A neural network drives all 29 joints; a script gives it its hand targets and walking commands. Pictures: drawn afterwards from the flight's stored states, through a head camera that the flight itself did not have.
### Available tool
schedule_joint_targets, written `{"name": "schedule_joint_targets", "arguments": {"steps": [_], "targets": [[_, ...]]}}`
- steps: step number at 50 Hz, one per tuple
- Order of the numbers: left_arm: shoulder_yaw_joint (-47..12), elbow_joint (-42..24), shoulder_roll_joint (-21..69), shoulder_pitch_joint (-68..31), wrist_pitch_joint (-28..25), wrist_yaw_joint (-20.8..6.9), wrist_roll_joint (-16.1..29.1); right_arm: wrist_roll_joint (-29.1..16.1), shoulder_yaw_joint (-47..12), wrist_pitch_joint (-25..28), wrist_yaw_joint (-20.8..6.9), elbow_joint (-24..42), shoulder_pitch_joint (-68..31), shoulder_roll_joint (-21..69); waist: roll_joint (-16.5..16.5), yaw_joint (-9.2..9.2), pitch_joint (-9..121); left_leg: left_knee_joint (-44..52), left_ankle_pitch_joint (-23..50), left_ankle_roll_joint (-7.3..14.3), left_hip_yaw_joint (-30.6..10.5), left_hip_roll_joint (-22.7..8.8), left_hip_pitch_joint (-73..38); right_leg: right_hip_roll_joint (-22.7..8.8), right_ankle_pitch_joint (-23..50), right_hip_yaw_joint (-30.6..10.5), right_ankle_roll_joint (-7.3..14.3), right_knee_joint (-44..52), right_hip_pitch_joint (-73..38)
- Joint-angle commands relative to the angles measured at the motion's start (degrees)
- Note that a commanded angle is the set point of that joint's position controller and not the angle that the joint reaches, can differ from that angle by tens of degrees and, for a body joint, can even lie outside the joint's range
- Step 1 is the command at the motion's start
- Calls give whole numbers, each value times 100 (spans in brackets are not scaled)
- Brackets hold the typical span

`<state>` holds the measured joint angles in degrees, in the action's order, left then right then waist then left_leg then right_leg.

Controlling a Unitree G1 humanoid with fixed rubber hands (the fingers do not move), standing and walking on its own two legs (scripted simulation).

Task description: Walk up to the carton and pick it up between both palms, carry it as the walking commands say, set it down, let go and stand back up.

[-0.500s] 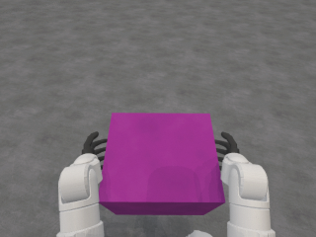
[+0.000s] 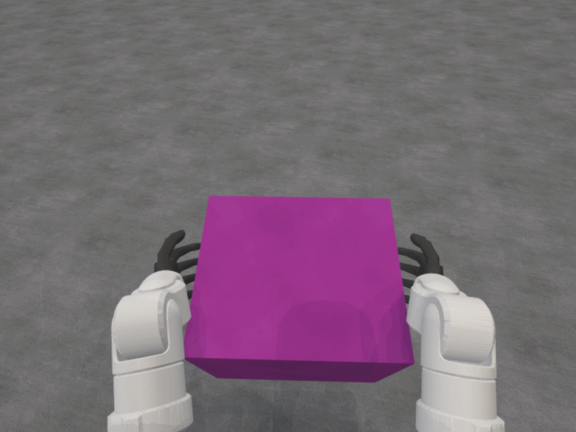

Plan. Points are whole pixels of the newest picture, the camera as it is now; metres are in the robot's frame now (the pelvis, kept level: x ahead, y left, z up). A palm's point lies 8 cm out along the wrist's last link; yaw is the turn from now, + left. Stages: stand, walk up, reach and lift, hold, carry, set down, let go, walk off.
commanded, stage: carry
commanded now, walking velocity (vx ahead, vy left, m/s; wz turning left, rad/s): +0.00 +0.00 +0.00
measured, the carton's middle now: (297, 295) +0.31 -0.01 +0.00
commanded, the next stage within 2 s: none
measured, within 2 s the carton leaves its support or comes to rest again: neither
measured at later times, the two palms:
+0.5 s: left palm (153, 320) +0.24 +0.17 +0.08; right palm (422, 307) +0.24 -0.16 +0.08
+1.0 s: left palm (166, 305) +0.27 +0.17 +0.05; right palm (414, 297) +0.27 -0.17 +0.05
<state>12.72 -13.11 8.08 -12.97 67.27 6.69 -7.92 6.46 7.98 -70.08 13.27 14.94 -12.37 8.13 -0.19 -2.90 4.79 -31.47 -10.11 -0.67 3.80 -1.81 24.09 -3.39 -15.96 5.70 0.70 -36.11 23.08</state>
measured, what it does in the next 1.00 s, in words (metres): stands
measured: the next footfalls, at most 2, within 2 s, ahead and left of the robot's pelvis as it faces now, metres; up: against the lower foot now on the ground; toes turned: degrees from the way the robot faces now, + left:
none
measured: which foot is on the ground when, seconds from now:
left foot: down 0.00-1.00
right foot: down 0.00-1.00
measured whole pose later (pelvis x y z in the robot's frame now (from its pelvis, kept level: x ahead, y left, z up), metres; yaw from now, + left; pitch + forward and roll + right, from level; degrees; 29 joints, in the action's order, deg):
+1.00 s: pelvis +0.00 +0.00 +0.00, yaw +0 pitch +2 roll +0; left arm 12.8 -2.8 7.8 -10.1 54.8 4.1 -11.4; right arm 11.7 8.9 -56.7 4.5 2.3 -10.8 7.8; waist 0.0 -0.6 4.3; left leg -32.1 -10.6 -1.3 3.8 -3.3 23.4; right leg -3.1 -15.6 7.3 1.4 -35.3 21.7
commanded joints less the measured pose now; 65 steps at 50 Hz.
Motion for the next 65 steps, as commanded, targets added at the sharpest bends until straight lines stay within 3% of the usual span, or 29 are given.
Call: {"name": "schedule_joint_targets", "arguments": {"steps": [1, 5, 6, 12, 14, 18, 20, 21, 23, 25, 26, 28, 29, 30, 35, 36, 37, 38, 39, 41, 44, 46, 47, 49, 52, 54, 56, 62, 65], "targets": [[-4554, -682, 5510, -3308, 110, -1858, 2568, -2793, -4163, 146, -2796, 465, -3617, 5368, 378, 235, 2024, 681, -312, 114, -780, -743, -640, -540, -564, -606, 224, 812, -620], [-4550, -446, 5402, -3260, 241, -1922, 2628, -2638, -4007, 114, -2739, 351, -3553, 5321, 342, 236, 1662, 672, -878, 25, -541, -511, -618, -563, -1063, -658, 139, 1214, -254], [-4542, -437, 5458, -3255, 230, -1935, 2674, -2635, -4046, 126, -2708, 559, -3650, 5245, -60, 214, 1624, 538, -916, 24, -446, -393, -491, -639, -1567, -817, 161, 1482, -164], [-4524, -541, 5313, -3456, 206, -1982, 2727, -2425, -3863, 157, -2660, 127, -3259, 5203, 466, 238, 1708, 1053, -1514, 85, -812, -657, -475, -282, -1150, -333, 15, 927, -212], [-4452, -224, 5355, -3274, 204, -2040, 2677, -2455, -4028, 157, -2643, 328, -3546, 5232, -82, 242, 1589, 753, -1041, 53, -545, -493, -641, -440, -1217, -596, 33, 1221, -14], [-4539, -432, 5438, -3504, 217, -2038, 2732, -2510, -3985, 165, -2648, 362, -3597, 5366, -110, 222, 1522, 433, -739, -40, -292, -350, -686, -594, -1567, -773, 87, 1549, 186], [-4513, -636, 5475, -3659, 148, -2019, 2705, -2531, -4006, 229, -2644, 504, -3699, 5366, -35, 214, 1794, 459, -564, -24, -392, -386, -693, -644, -1355, -752, 115, 1399, -59], [-3965, 354, 5281, -3071, 30, -2029, 2215, -2194, -3577, 380, -2652, -256, -3548, 5190, 162, 223, 1891, 580, -625, 49, -575, -488, -803, -590, -1200, -630, 84, 1221, -112], [-4426, -364, 5450, -3202, 62, -2027, 2571, -2505, -4081, 342, -2637, 539, -3543, 5249, 177, 257, 1967, 588, -546, 71, -537, -518, -687, -586, -870, -619, 104, 1166, -398], [-4345, -413, 5526, -3407, -24, -1991, 2568, -2523, -4014, 370, -2638, 429, -3668, 5449, -277, 213, 1967, 455, -272, 63, -428, -443, -784, -611, -822, -663, 101, 1271, -359], [-3998, 305, 5247, -3149, -181, -2008, 2135, -2122, -3584, 510, -2679, -413, -3404, 5184, 101, 232, 1968, 472, -115, 20, -397, -473, -864, -613, -475, -590, 47, 1130, -299], [-4379, -366, 5361, -3127, -108, -1986, 2475, -2457, -4044, 410, -2700, 113, -3135, 5395, -115, 241, 1802, 537, -262, 43, -420, -496, -753, -549, -541, -533, 33, 1168, -351], [-3865, 356, 5245, -3243, -299, -2027, 2082, -2083, -3529, 628, -2706, -496, -3412, 5205, 46, 234, 1923, 502, 129, 30, -431, -529, -859, -560, -89, -485, 73, 1008, -474], [-4172, -117, 5373, -3186, -276, -1990, 2266, -2383, -3860, 623, -2718, 108, -3459, 5290, 381, 272, 2037, 778, 26, 55, -596, -635, -777, -429, -9, -267, 35, 662, -738], [-4126, -160, 5194, -2936, -586, -1976, 2183, -2278, -3817, 924, -2709, 30, -3242, 5152, -100, 246, 2411, 328, 685, 127, -465, -615, -1008, -561, 744, -438, 82, 703, -972], [-3463, 1045, 5056, -2803, -757, -1997, 1637, -1709, -3090, 1096, -2705, -1041, -3154, 4926, 86, 253, 2273, 290, 759, 89, -381, -620, -936, -560, 670, -430, 82, 732, -807], [-3993, 54, 5130, -3066, -779, -1960, 2048, -1993, -3526, 1088, -2685, -265, -3077, 5021, 38, 221, 2264, 307, 654, 119, -418, -600, -945, -565, 531, -513, 97, 758, -766], [-3645, 530, 5065, -2899, -894, -1967, 1770, -1846, -3340, 1188, -2713, -737, -3023, 4955, 15, 243, 2167, 307, 422, 114, -404, -618, -944, -599, 359, -526, 119, 825, -721], [-4342, -521, 5366, -3113, -842, -1963, 2265, -2370, -3973, 1210, -2685, 666, -3571, 5086, 141, 237, 2203, 394, 566, 72, -400, -614, -891, -573, 301, -442, 91, 666, -805], [-3555, 829, 5097, -2812, -1070, -1991, 1691, -1750, -3261, 1436, -2681, -703, -3203, 4818, 64, 240, 2241, 253, 650, 95, -431, -615, -1041, -528, 559, -417, 79, 735, -864], [-3953, 132, 5183, -2889, -1139, -1947, 1944, -2053, -3681, 1493, -2649, 122, -3449, 4946, -55, 228, 2120, 249, 492, 90, -391, -623, -948, -649, 605, -579, 121, 826, -784], [-3377, 1247, 4964, -2383, -1321, -1959, 1463, -1475, -3102, 1682, -2610, -939, -2857, 4625, -229, 237, 2105, 226, 675, 92, -346, -606, -994, -582, 866, -475, 114, 791, -884], [-3955, 233, 5059, -2546, -1307, -1937, 1827, -2004, -3729, 1671, -2612, 215, -3274, 4823, -50, 238, 2199, 269, 614, 87, -365, -623, -1063, -553, 700, -471, 86, 786, -862], [-3405, 1106, 4805, -2338, -1566, -1964, 1383, -1427, -3042, 1922, -2636, -930, -2809, 4525, 103, 235, 2297, 251, 942, 96, -411, -672, -1024, -519, 817, -430, 54, 583, -898], [-3643, 758, 4796, -2514, -1736, -1897, 1465, -1482, -3160, 2108, -2604, -790, -2686, 4506, 439, 259, 2232, 312, 699, 56, -376, -586, -952, -542, 613, -419, 74, 677, -1028], [-3969, 321, 4875, -2292, -1736, -1871, 1708, -1705, -3570, 2108, -2550, -198, -2600, 4554, 15, 249, 2216, 264, 734, 84, -356, -587, -1006, -514, 677, -382, 31, 686, -991], [-3418, 1208, 4626, -2256, -1914, -1908, 1219, -1223, -3037, 2270, -2600, -1155, -2482, 4299, -39, 231, 1806, 396, 417, 87, -345, -583, -881, -546, 354, -441, 44, 768, -725], [-3360, 1279, 4507, -2413, -2341, -1912, 1159, -1142, -3000, 2678, -2586, -1331, -2547, 4239, 71, 222, 1839, 319, 314, 16, -368, -602, -910, -659, 148, -489, 161, 970, -753], [-3932, 369, 4745, -2426, -2318, -1887, 1633, -1682, -3770, 2674, -2525, -35, -2903, 4347, -219, 225, 1920, 100, 872, 19, -319, -581, -891, -567, 1172, -468, 51, 832, -1000]]}}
